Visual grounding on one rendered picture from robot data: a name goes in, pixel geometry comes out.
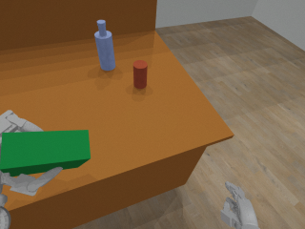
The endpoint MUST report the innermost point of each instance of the robot right hand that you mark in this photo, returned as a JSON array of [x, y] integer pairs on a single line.
[[242, 210]]

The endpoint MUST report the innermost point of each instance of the robot left hand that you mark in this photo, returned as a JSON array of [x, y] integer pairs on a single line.
[[23, 184]]

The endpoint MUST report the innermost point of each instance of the sponge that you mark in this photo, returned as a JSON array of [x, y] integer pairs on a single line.
[[38, 152]]

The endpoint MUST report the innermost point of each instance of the table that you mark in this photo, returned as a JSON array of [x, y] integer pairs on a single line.
[[143, 142]]

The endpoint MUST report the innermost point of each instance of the left robot forearm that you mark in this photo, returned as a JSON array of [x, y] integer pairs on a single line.
[[5, 218]]

